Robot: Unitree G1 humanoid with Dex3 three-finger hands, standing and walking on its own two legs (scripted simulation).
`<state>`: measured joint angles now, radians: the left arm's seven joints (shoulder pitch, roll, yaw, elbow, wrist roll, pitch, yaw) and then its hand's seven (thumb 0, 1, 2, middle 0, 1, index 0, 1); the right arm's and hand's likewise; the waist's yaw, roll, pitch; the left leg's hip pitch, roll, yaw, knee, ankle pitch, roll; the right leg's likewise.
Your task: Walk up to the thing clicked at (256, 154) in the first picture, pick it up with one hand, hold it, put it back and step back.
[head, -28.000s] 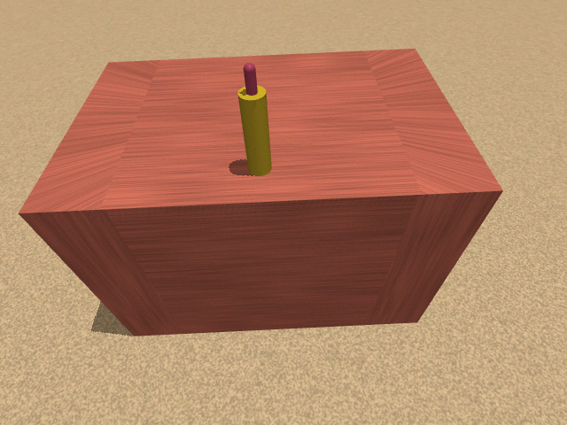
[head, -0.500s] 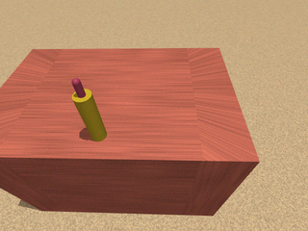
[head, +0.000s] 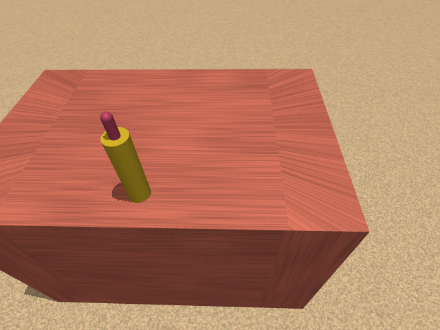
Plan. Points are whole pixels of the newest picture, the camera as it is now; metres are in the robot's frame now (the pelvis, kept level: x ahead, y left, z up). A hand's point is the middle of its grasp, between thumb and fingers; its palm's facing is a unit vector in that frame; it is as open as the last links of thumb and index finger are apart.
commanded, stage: stand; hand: left
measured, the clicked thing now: (125, 160) +0.45 +0.22 +0.04
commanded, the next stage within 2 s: step back in 0.36 s
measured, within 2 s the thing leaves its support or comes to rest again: neither
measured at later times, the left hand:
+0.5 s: hand out of the picture +0.07 +0.27 -0.16, palm faces +0.01 -0.93 -0.37, open 7.4 cm
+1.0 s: hand out of the picture +0.04 +0.30 -0.18, palm faces -0.11 -0.91 -0.39, open 7.4 cm
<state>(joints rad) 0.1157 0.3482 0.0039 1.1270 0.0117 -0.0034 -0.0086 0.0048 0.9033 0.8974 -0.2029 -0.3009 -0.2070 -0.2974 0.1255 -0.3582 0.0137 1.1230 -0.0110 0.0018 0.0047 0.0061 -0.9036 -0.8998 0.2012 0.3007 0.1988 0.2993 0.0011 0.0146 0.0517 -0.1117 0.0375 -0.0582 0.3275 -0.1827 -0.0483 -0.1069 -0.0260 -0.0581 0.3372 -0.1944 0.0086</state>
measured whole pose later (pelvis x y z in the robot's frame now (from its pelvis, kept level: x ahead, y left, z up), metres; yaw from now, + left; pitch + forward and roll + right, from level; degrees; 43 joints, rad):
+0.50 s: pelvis -0.02 +0.01 -0.01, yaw +1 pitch -2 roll +0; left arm 0.07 0.36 0.05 1.04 0.00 0.02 0.00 0.00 0.90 0.90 -0.20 -0.30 -0.21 -0.30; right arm 0.08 -0.39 -0.02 1.03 0.01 0.03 0.01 0.01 -0.90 -0.90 0.20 0.30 0.20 0.30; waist 0.00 0.03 0.15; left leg -0.27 0.02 -0.05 0.61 -0.27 0.02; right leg -0.19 -0.04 -0.06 0.46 -0.23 0.01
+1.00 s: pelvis -0.09 +0.05 -0.03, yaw -4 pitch -1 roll +0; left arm 0.11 0.38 0.06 0.89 0.02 0.05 0.01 0.01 0.90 0.90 -0.20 -0.30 -0.21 -0.30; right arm 0.13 -0.36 -0.04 0.85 -0.02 0.04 -0.01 0.01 -0.90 -0.90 0.20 0.30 0.20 0.30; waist -0.01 -0.01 0.21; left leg -0.33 0.01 0.05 0.68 -0.32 0.02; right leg -0.29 0.04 0.06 0.72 -0.42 0.00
